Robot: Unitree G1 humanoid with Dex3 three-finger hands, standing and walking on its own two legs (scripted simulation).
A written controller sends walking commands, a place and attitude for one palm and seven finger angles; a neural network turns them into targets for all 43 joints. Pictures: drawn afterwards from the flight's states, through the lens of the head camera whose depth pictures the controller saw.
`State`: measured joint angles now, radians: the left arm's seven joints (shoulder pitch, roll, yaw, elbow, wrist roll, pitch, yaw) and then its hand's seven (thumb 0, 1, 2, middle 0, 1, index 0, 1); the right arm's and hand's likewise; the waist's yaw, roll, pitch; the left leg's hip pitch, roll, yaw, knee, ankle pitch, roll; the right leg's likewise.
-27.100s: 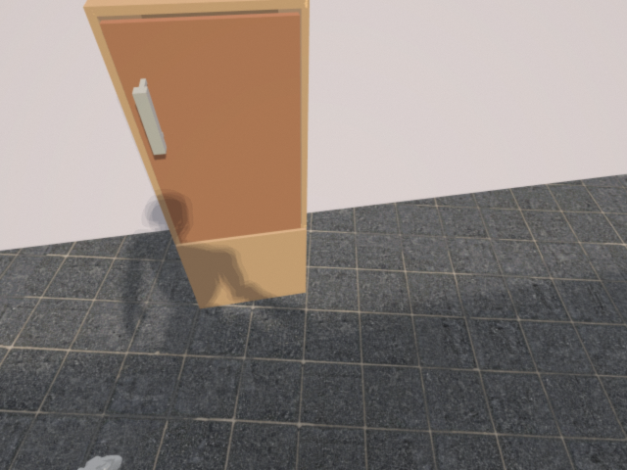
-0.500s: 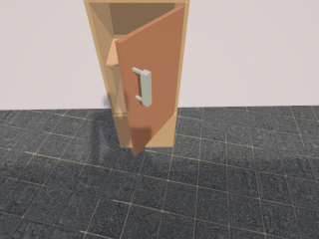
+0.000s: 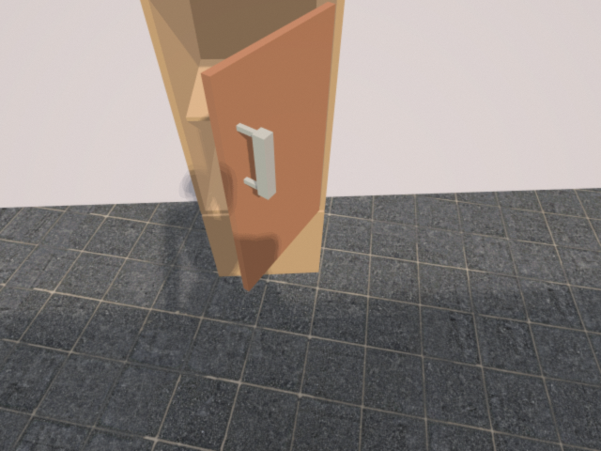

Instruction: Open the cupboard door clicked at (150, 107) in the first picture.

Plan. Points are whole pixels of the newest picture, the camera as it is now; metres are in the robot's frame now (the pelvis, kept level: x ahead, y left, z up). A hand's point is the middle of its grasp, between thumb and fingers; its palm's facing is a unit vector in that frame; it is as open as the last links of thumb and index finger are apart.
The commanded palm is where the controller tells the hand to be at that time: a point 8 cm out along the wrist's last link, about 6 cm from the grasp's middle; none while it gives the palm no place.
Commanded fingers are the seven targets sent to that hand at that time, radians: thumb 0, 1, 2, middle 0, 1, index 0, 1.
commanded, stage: walk to a spot facing it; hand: left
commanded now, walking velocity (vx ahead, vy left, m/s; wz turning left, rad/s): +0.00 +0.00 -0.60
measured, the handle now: (255, 161) +0.57 +0.12 +0.05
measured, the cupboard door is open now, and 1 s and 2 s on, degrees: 53 53 53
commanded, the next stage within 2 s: none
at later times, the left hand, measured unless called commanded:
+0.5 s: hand out of the picture +0.09 +0.17 -0.16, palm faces -0.20 -0.92 -0.32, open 7.4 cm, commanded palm none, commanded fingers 0.00 0.90 0.90 -0.20 -0.30 -0.20 -0.30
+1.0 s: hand out of the picture +0.15 +0.10 -0.17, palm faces -0.50 -0.83 -0.24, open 7.4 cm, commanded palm none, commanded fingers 0.00 0.90 0.90 -0.20 -0.30 -0.20 -0.30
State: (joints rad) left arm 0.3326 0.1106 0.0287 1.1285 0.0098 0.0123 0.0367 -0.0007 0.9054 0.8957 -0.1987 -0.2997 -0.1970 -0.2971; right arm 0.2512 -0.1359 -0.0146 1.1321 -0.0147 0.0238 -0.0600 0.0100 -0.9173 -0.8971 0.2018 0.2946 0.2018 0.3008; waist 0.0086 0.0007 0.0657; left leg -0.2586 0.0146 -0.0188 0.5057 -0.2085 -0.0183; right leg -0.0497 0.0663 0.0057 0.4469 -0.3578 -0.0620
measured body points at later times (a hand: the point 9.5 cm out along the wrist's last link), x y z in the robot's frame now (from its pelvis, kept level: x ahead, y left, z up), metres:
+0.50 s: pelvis -0.03 -0.03 -0.01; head +0.01 -0.07 +0.44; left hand +0.10 +0.22 -0.13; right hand -0.03 -0.29 -0.17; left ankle +0.01 +0.12 -0.67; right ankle -0.06 -0.11 -0.74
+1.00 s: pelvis -0.03 -0.04 -0.01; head +0.02 -0.08 +0.44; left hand +0.18 +0.14 -0.15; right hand -0.10 -0.29 -0.16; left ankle +0.05 +0.11 -0.74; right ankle -0.08 -0.14 -0.72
